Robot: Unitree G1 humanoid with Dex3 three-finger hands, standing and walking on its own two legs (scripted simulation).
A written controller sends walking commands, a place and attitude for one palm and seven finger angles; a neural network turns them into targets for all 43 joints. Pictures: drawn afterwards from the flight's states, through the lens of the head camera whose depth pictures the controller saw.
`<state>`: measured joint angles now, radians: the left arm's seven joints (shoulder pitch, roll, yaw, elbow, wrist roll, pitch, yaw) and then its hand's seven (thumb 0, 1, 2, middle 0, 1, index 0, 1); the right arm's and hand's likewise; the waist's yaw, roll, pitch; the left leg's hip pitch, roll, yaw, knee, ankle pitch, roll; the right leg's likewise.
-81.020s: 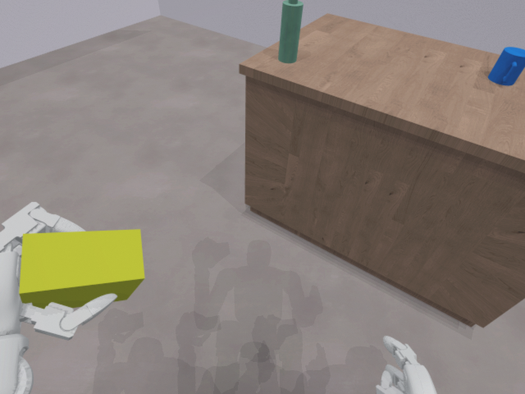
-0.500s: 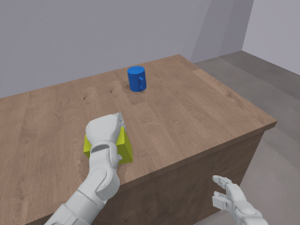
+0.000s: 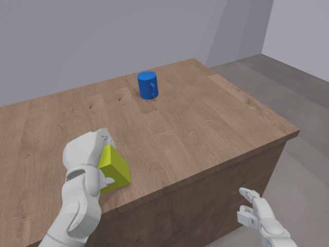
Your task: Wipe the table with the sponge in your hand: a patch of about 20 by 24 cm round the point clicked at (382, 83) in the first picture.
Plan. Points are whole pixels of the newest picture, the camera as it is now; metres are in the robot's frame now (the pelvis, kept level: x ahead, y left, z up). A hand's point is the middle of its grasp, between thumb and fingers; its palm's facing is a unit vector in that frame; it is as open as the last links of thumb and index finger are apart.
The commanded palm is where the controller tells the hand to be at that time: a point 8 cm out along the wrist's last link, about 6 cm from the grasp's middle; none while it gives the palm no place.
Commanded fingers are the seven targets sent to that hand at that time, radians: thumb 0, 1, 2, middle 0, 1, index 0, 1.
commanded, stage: slide back across to the middle lane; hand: left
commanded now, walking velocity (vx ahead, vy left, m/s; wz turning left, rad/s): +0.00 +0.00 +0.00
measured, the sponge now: (104, 174) +0.27 +0.20 +0.06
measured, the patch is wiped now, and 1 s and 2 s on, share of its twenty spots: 1.00 1.00 1.00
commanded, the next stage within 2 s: wipe forward along the middle lane in 0.12 s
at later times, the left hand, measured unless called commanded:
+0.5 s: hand (84, 158) +0.28 +0.24 +0.11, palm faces +0.13 -0.18 -0.98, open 9.8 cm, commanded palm +0.25 +0.24 +0.16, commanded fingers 0.00 0.10 1.30 -1.20 -1.60 -1.20 -1.60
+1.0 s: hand (85, 147) +0.33 +0.26 +0.10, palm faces +0.01 -0.07 -1.00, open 9.8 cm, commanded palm +0.30 +0.26 +0.14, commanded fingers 0.00 0.10 1.30 -1.20 -1.60 -1.20 -1.60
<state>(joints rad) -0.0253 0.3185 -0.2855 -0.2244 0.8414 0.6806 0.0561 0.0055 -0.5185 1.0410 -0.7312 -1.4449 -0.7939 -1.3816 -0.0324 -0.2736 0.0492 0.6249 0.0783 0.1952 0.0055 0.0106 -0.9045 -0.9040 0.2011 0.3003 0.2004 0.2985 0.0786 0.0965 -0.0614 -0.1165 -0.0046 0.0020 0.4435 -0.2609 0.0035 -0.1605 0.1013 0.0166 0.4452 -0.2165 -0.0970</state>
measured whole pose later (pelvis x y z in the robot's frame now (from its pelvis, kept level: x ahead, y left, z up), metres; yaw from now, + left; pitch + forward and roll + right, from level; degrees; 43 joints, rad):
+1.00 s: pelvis -0.01 +0.00 +0.00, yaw +2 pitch +0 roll +1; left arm -0.40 0.37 -0.24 0.35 0.96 0.61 -0.01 0.00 -0.55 1.05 -0.77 -1.42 -0.83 -1.36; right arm 0.02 -0.28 0.08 0.68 0.09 0.11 -0.06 0.01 -0.90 -0.90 0.20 0.30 0.20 0.30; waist 0.06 0.08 -0.07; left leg -0.22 -0.03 -0.03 0.45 -0.24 0.01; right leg -0.26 0.08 -0.01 0.46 -0.21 -0.09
